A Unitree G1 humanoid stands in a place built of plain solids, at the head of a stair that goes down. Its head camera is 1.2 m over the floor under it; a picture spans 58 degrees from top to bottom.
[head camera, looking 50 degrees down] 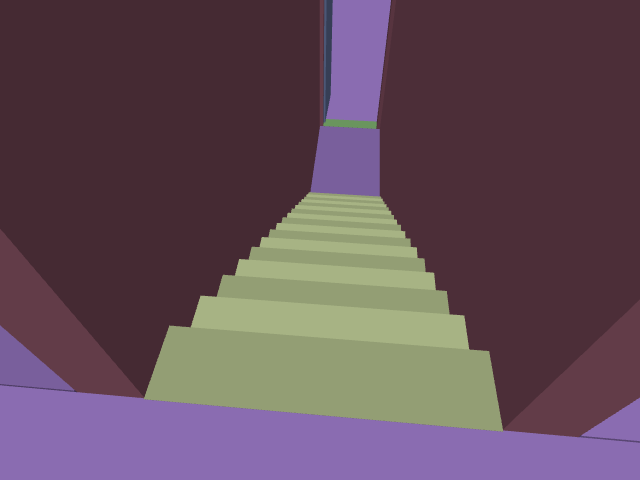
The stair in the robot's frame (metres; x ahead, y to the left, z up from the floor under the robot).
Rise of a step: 0.18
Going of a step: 0.22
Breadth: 0.98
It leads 5 degrees to the right of straight ahead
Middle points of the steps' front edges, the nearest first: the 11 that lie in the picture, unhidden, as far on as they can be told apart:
0.62 -0.02 0.00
0.84 -0.04 -0.18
1.07 -0.06 -0.35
1.29 -0.08 -0.53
1.51 -0.10 -0.71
1.74 -0.12 -0.89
1.96 -0.14 -1.07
2.19 -0.16 -1.25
2.41 -0.17 -1.43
2.63 -0.19 -1.60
2.86 -0.21 -1.78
